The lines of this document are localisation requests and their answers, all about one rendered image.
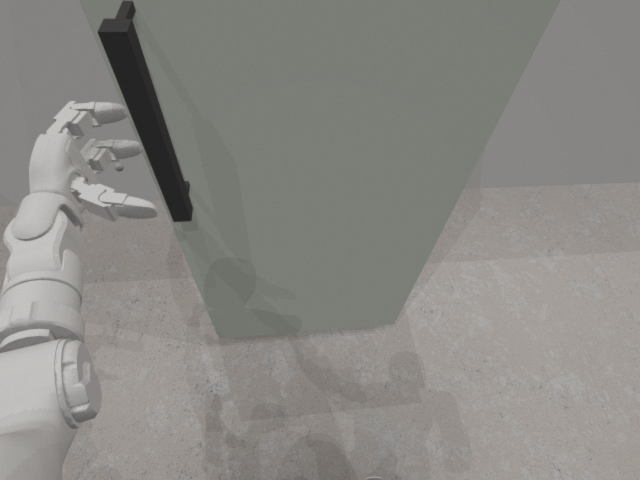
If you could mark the robot left upper arm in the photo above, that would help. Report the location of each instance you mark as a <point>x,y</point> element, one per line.
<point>47,391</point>

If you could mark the robot left forearm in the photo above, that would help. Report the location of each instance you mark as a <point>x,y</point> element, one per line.
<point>43,287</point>

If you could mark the left robot hand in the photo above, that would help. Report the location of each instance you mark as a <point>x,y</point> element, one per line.
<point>56,163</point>

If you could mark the fridge door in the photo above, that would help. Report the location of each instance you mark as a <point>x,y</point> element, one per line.
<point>326,142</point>

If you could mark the handle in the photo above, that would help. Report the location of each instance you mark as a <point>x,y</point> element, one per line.
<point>123,49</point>

